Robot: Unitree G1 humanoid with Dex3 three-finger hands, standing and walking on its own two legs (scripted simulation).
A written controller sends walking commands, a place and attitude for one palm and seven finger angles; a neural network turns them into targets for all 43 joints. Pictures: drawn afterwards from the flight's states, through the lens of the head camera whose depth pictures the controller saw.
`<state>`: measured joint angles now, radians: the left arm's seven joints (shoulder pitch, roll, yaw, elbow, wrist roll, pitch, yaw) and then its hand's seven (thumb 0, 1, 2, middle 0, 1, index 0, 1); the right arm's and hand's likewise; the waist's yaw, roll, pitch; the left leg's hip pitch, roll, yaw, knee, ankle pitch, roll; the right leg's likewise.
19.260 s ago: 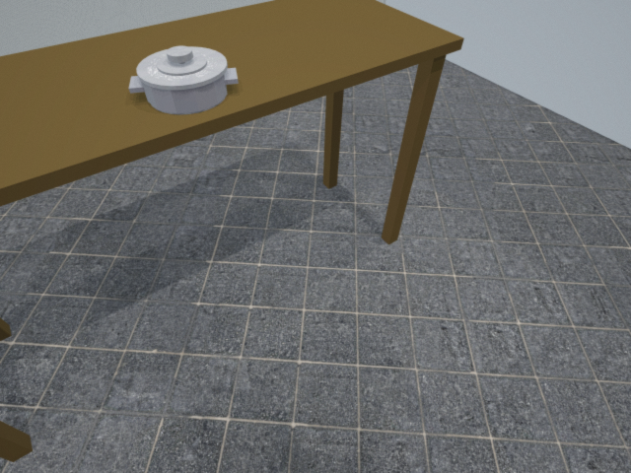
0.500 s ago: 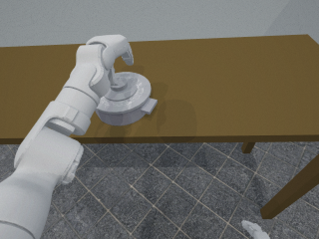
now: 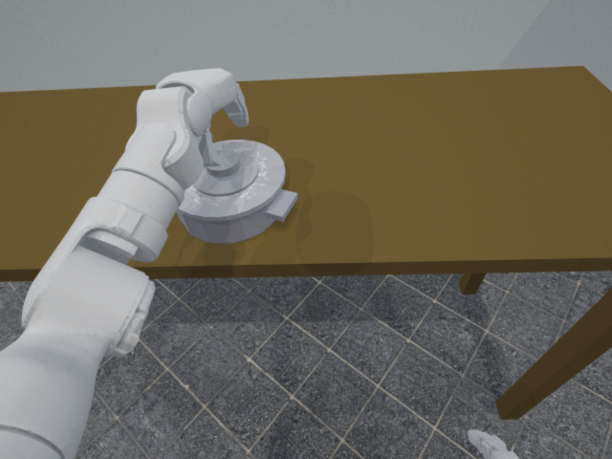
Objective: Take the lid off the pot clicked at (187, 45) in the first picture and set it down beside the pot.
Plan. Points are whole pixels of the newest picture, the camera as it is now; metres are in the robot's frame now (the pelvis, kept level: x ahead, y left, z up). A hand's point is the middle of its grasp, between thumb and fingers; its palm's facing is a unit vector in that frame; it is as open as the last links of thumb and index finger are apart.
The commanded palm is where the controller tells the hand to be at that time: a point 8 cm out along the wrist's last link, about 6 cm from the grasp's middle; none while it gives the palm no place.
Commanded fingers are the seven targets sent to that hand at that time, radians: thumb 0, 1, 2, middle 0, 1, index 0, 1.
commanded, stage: move the open hand above the knob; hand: left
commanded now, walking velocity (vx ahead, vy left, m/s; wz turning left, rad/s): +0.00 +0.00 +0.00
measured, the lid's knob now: (222, 163) +0.48 +0.13 +0.15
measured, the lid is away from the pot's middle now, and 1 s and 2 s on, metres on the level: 0.00 0.00 0.00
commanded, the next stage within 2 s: lower the open fingers around the knob in 0.52 s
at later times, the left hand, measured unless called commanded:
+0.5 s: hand (204, 141) +0.45 +0.13 +0.21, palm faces -0.25 -0.04 -0.97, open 10.1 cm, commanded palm +0.44 +0.13 +0.27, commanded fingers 0.00 -0.24 1.28 -0.81 -0.08 -0.81 -0.08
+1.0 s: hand (217, 155) +0.45 +0.12 +0.19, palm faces -0.35 -0.09 -0.93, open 10.1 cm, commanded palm +0.44 +0.13 +0.24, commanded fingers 0.00 -0.24 1.28 -0.81 -0.08 -0.81 -0.08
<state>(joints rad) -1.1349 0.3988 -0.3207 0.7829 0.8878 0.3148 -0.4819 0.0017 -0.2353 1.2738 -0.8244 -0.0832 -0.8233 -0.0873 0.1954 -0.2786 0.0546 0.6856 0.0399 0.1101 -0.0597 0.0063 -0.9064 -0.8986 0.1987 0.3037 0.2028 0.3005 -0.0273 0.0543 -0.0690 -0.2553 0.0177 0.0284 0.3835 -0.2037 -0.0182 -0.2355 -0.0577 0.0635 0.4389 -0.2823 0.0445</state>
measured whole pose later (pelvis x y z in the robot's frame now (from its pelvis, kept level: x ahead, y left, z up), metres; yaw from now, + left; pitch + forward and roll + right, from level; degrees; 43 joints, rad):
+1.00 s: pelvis +0.00 +0.00 +0.00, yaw +0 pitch +4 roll +1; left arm -1.13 0.36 -0.33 0.85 0.87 0.36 -0.51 0.00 -0.23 1.27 -0.82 -0.08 -0.82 -0.09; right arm 0.21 -0.28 0.06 0.69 0.03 0.11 -0.06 0.01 -0.91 -0.90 0.20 0.30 0.20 0.30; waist -0.04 0.05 -0.07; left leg -0.26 0.02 0.03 0.39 -0.21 -0.02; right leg -0.24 -0.06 0.07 0.45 -0.29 0.05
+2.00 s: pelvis -0.01 +0.00 +0.00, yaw +1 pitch +6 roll +1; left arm -1.24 0.33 -0.38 1.02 0.89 0.35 -0.49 0.00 -0.23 1.27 -0.82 -0.09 -0.84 -0.10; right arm 0.23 -0.28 0.05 0.73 0.02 0.14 -0.06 0.00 -0.91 -0.90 0.20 0.30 0.20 0.30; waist -0.05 0.04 -0.08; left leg -0.33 0.01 0.02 0.44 -0.22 -0.01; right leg -0.30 -0.06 0.06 0.49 -0.29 0.05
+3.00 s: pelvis -0.01 +0.00 +0.00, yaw +0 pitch +6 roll +1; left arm -1.22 0.33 -0.38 0.98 0.88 0.35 -0.50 0.00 -0.23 1.27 -0.83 -0.10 -0.82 -0.09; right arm 0.22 -0.28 0.05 0.71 0.02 0.15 -0.05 0.00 -0.91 -0.90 0.20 0.30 0.20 0.30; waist -0.05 0.04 -0.08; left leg -0.33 0.01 0.02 0.45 -0.22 -0.01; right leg -0.29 -0.06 0.06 0.49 -0.30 0.05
